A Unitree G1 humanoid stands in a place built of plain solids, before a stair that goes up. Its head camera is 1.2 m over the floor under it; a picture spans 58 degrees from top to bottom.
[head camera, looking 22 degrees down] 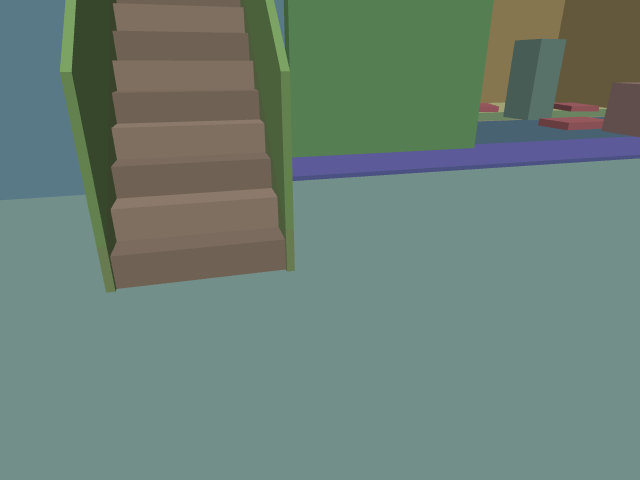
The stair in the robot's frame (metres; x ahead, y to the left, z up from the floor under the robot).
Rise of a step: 0.20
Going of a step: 0.23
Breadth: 1.00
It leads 15 degrees to the left of straight ahead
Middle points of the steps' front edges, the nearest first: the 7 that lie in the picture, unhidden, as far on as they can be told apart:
2.34 0.69 0.21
2.56 0.75 0.41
2.78 0.81 0.62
3.00 0.87 0.82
3.22 0.93 1.03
3.45 0.99 1.23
3.67 1.05 1.44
